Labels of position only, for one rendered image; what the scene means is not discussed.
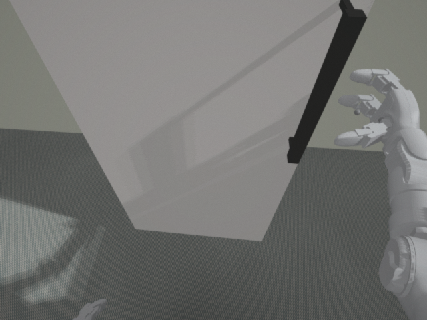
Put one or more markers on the right robot upper arm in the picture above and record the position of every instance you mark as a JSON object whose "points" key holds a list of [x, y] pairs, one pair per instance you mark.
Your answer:
{"points": [[403, 271]]}

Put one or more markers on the fridge door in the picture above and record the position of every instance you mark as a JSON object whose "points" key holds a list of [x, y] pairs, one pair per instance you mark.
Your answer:
{"points": [[188, 105]]}

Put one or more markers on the robot left hand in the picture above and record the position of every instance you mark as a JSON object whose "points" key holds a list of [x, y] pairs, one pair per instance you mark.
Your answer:
{"points": [[90, 311]]}

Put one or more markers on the robot right hand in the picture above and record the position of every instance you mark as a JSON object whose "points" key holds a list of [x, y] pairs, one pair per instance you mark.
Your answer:
{"points": [[399, 109]]}

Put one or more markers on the handle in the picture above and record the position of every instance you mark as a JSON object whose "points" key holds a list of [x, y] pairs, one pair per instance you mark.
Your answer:
{"points": [[347, 32]]}

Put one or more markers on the robot right forearm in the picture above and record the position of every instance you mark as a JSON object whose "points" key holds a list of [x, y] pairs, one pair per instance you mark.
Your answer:
{"points": [[406, 161]]}

